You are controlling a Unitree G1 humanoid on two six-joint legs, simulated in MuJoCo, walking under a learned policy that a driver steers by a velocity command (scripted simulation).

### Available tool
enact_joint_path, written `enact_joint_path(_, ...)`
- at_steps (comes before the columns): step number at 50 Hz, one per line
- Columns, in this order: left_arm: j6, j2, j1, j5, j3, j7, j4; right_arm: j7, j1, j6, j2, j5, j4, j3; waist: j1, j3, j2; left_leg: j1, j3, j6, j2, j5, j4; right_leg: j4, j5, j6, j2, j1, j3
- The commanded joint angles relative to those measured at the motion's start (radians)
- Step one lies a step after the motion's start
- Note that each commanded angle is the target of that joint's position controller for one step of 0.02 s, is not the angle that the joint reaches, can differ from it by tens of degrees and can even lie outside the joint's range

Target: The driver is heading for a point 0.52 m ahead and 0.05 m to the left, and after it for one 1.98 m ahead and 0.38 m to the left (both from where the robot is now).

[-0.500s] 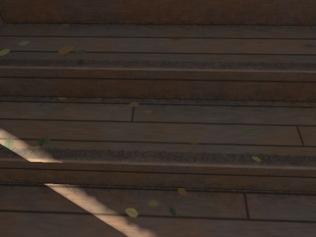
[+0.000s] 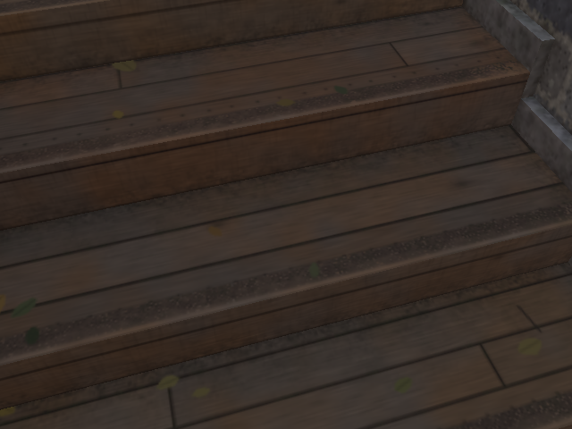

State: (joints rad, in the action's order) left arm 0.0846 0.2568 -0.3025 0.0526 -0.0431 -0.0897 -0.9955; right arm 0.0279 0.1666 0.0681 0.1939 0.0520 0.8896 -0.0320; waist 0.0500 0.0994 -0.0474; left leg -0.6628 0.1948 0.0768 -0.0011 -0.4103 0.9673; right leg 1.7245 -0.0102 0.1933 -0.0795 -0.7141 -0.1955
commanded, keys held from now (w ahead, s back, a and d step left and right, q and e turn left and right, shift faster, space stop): w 0.40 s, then w+q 0.04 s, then q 0.56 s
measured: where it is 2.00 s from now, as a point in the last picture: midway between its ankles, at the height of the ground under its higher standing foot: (274, 267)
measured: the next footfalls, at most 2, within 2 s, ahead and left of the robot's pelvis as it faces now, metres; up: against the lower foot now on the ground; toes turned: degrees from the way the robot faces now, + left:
right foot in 0.40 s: +0.46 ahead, -0.14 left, +0.15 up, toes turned -9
left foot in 1.00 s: +0.71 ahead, +0.16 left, +0.31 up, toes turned +18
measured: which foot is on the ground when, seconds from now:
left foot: down 0.00-0.42, up 0.44-0.98, down 1.00-1.00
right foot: up 0.00-0.38, down 0.40-1.00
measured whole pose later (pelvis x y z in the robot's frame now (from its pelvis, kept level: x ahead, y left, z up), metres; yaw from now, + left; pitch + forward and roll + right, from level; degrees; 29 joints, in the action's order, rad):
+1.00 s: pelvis +0.55 +0.01 +0.22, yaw +12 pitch +5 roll +1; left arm 0.12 0.17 -0.33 0.07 -0.02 -0.02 -1.01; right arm 0.08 -0.06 0.00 0.13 0.01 0.72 -0.06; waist 0.00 0.10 -0.02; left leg -1.03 0.08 0.12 0.03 -0.37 1.32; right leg 0.22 -0.29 -0.03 0.13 0.06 0.36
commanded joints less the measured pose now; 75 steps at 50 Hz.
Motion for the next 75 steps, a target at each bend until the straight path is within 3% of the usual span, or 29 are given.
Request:
enact_joint_path(1, -0.019, -0.112, 0.064, 0.003, 0.039, 0.03, 0.103, -0.015, 0.047, 0.017, -0.144, -0.002, 0.096, -0.035, -0.075, 0.004, 0.021, 0.267, -0.534, 0.19, 0.253, 0.106, -0.586, 0.223, -0.048, 0.086, 0.075, -0.377, -0.068)
enact_joint_path(5, -0.035, -0.074, 0.174, -0.027, 0.055, 0.004, 0.164, 0.011, 0.099, 0.043, -0.072, 0.057, 0.144, -0.01, -0.089, -0.043, 0.064, 0.231, -0.186, 0.131, 0.144, 0.176, -0.695, 0.17, -0.085, 0.091, 0.108, -0.464, 0.097)
enact_joint_path(11, -0.031, -0.099, 0.432, -0.039, 0.108, 0.033, 0.264, 0.015, 0.444, 0.028, -0.08, 0.118, 0.292, -0.031, -0.002, -0.117, 0.073, 0.671, -0.272, 0.156, 0.239, 0.249, -0.741, 0.318, -0.205, 0.125, 0.163, -0.972, 0.098)
enact_joint_path(15, -0.116, -0.113, 0.792, -0.015, 0.134, 0.003, 0.425, 0.068, 0.491, 0.028, -0.07, 0.074, 0.288, -0.042, 0.046, -0.108, 0.123, 0.283, -0.167, 0.162, 0.247, 0.338, -0.98, -0.155, -0.158, 0.045, 0.229, -0.414, 0.283)
enact_joint_path(17, -0.136, -0.112, 0.678, -0.006, 0.119, -0.021, 0.398, 0.075, 0.449, 0.063, 0.028, 0.012, 0.244, -0.029, -0.041, -0.065, 0.202, 0.315, -0.093, 0.184, 0.254, 0.96, -0.897, -0.241, -0.241, -0.015, 0.125, -0.143, 0.379)
enact_joint_path(20, -0.094, -0.048, 0.468, -0.019, 0.083, -0.014, 0.339, 0.072, 0.448, 0.083, 0.172, 0.003, 0.238, 0.022, -0.126, 0.021, 0.28, 0.72, -0.083, 0.139, 0.304, 1.767, -0.653, -0.648, -0.314, -0.002, 0.018, 0.048, 0.393)
enact_joint_path(21, -0.046, -0.041, 0.102, -0.046, 0.054, 0.052, 0.222, -0.021, 0.464, 0.076, 0.186, -0.063, 0.203, 0.065, -0.211, 0.167, 0.147, 0.625, -0.096, 0.051, 0.251, 1.698, -0.289, -0.607, -0.305, 0.026, 0.062, 0.404, 0.265)
enact_joint_path(22, -0.034, 0.013, -0.049, -0.046, 0.024, 0.084, 0.18, -0.032, 0.515, 0.087, 0.108, -0.118, 0.164, 0.057, -0.228, 0.318, 0.016, 0.269, -0.112, 0.0, 0.155, 1.355, 0.033, -0.741, -0.321, 0.09, 0.261, 0.737, -0.112)
enact_joint_path(23, -0.075, 0.097, -0.23, 0.042, 0.021, 0.041, 0.096, 0.088, 0.45, 0.051, -0.031, 0.038, 0.211, 0.024, -0.283, 0.427, -0.128, 0.027, -0.341, 0.02, -0.035, 0.317, 0.4, -1.189, -0.18, 0.195, 0.379, 0.858, -0.546)
enact_joint_path(24, -0.05, 0.165, -0.255, 0.042, -0.023, 0.04, 0.055, 0.12, 0.375, 0.051, -0.012, -0.026, 0.179, 0.069, -0.254, 0.159, -0.12, -0.166, -0.5, 0.022, -0.065, 0.37, 0.766, -1.266, -0.188, 0.121, 0.391, 0.663, -0.598)
enact_joint_path(26, -0.017, 0.081, 0.003, -0.002, -0.02, 0.035, 0.034, 0.095, 0.3, 0.071, -0.055, -0.03, 0.156, 0.066, -0.125, 0.058, -0.02, -0.243, -0.455, 0.041, -0.062, 0.292, 1.095, -1.222, 0.093, 0.186, 0.416, 0.408, -0.341)
enact_joint_path(28, -0.007, -0.14, 0.198, 0.011, 0.05, 0.02, 0.027, 0.063, 0.209, 0.048, -0.066, -0.044, 0.098, 0.047, 0.005, 0.082, 0.118, -0.279, -0.45, 0.113, 0.01, 0.337, 1.112, -1.258, 0.262, 0.092, 0.431, 0.308, -0.157)
enact_joint_path(29, 0.0, -0.174, 0.239, 0.016, 0.066, 0.015, 0.027, 0.054, 0.204, 0.023, -0.079, -0.034, 0.088, 0.043, 0.061, 0.056, 0.123, -0.285, -0.423, 0.126, 0.032, 0.322, 1.055, -1.283, 0.289, 0.068, 0.402, 0.256, -0.044)
enact_joint_path(32, 0.022, -0.138, 0.332, 0.017, 0.047, 0.054, 0.07, 0.073, 0.21, -0.001, -0.084, -0.036, 0.084, 0.039, 0.125, 0.022, 0.026, -0.225, -0.307, 0.092, 0.071, 0.194, 0.961, -1.389, 0.249, 0.028, 0.295, 0.178, 0.289)
enact_joint_path(38, 0.019, 0.02, -0.062, 0.079, 0.018, 0.112, -0.057, 0.041, -0.133, -0.005, -0.001, -0.055, -0.099, 0.017, -0.062, -0.002, 0.016, -0.805, -0.335, 0.086, 0.014, -0.023, 1.246, -1.4, 0.438, 0.038, 0.396, 0.77, 0.286)
enact_joint_path(42, 0.025, 0.002, -0.098, 0.102, 0.017, 0.107, -0.082, 0.027, -0.253, -0.036, -0.031, -0.053, -0.218, -0.025, -0.051, -0.022, 0.031, -0.865, -0.295, 0.109, 0.089, 0.025, 1.035, -1.499, 0.312, 0.0, 0.405, 0.837, 0.358)
enact_joint_path(44, 0.026, 0.008, -0.09, 0.094, 0.019, 0.088, -0.053, 0.038, -0.292, -0.056, -0.027, -0.02, -0.251, -0.027, -0.041, -0.011, 0.027, -0.681, -0.191, 0.103, 0.13, 0.205, 0.71, -1.549, 0.217, -0.01, 0.346, 0.726, 0.433)
enact_joint_path(45, 0.022, 0.047, 0.004, 0.045, 0.002, 0.067, -0.013, 0.058, -0.35, -0.088, -0.049, -0.013, -0.261, -0.039, -0.017, -0.055, -0.006, -0.484, -0.118, 0.078, 0.117, -0.032, 0.482, -1.637, 0.226, 0.006, 0.362, 0.588, 0.465)
enact_joint_path(49, 0.066, 0.196, 0.067, 0.001, -0.036, 0.074, 0.102, 0.062, -0.156, -0.056, 0.009, -0.057, -0.197, -0.003, 0.055, 0.012, -0.062, -0.187, -0.046, 0.028, -0.053, 0.097, 0.168, -1.427, 0.947, 0.011, 0.407, 0.812, 0.507)
enact_joint_path(50, 0.069, 0.165, 0.019, 0.004, -0.03, 0.063, 0.102, 0.036, -0.081, -0.027, 0.07, -0.057, -0.161, 0.022, 0.063, 0.052, -0.053, 0.022, -0.086, 0.084, -0.092, 0.35, 0.105, -1.283, 1.112, -0.023, 0.384, 0.729, 0.511)
enact_joint_path(51, 0.075, 0.081, -0.097, 0.013, -0.019, 0.066, 0.129, -0.001, -0.007, -0.005, 0.142, -0.065, -0.164, 0.044, 0.025, 0.281, 0.137, 0.494, -0.391, 0.225, -0.007, 0.697, 0.061, -1.024, 0.728, -0.132, 0.258, 0.381, 0.486)
enact_joint_path(52, 0.058, 0.077, -0.013, 0.008, -0.012, 0.045, 0.181, -0.022, 0.221, -0.019, 0.239, 0.018, -0.161, 0.074, 0.123, 0.458, 0.289, 0.772, -0.881, 0.351, 0.176, 0.677, -0.305, -0.744, -0.36, -0.199, 0.097, 0.158, 0.355)
enact_joint_path(53, 0.022, 0.094, 0.118, -0.045, -0.032, 0.015, 0.234, -0.023, 0.289, -0.024, 0.337, 0.044, -0.111, 0.116, 0.163, 0.39, 0.244, 0.662, -1.113, 0.297, 0.255, 0.322, -0.501, -0.374, -0.339, -0.186, 0.032, 0.001, 0.086)
enact_joint_path(54, 0.006, 0.081, 0.179, -0.056, -0.045, 0.017, 0.243, -0.03, 0.227, -0.011, 0.335, 0.029, -0.101, 0.128, 0.149, 0.255, 0.224, 0.468, -1.053, 0.257, 0.23, 0.113, -0.543, -0.13, -0.254, -0.183, 0.017, -0.077, -0.028)
enact_joint_path(56, 0.011, -0.019, 0.087, -0.003, -0.006, 0.059, 0.206, -0.021, 0.018, 0.016, 0.164, -0.043, -0.05, 0.086, -0.021, 0.068, 0.15, 0.142, -0.829, 0.188, 0.102, -0.224, -0.475, -0.025, -0.116, -0.147, 0.056, -0.112, -0.048)
enact_joint_path(59, -0.006, 0.006, 0.032, -0.003, 0.009, 0.08, 0.178, -0.008, -0.188, 0.019, 0.026, -0.026, -0.09, 0.039, -0.126, 0.087, 0.05, 0.011, -0.718, 0.17, 0.048, -0.075, -0.541, -0.037, -0.126, -0.13, 0.076, -0.098, -0.036)
enact_joint_path(61, -0.014, 0.085, 0.098, -0.008, -0.006, 0.093, 0.195, -0.015, -0.171, 0.033, 0.079, -0.008, -0.099, 0.053, -0.11, 0.11, -0.018, 0.058, -0.639, 0.157, 0.05, 0.053, -0.535, -0.131, -0.12, -0.211, 0.09, -0.141, -0.01)
enact_joint_path(64, -0.014, 0.095, 0.222, -0.017, -0.011, 0.114, 0.25, -0.013, -0.073, 0.046, 0.162, -0.018, -0.122, 0.085, -0.067, 0.086, 0.075, 0.14, -0.596, 0.157, 0.078, 0.055, -0.599, -0.221, -0.305, -0.282, 0.107, -0.173, 0.063)
enact_joint_path(75, -0.006, 0.048, 0.197, -0.012, 0.004, 0.103, 0.312, 0.009, -0.07, 0.076, 0.112, -0.073, -0.286, 0.053, -0.029, 0.021, 0.127, 0.348, -0.62, 0.141, 0.104, 0.167, -0.495, -0.706, -0.303, -0.354, 0.154, 0.028, 0.12)
Velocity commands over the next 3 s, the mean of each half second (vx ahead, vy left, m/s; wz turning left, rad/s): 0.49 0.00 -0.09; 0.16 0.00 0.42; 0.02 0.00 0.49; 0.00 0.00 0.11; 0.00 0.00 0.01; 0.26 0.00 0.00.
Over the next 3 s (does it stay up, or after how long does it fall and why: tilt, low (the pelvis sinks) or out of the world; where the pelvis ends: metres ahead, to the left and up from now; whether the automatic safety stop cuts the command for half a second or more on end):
stays up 0.78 0.13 0.36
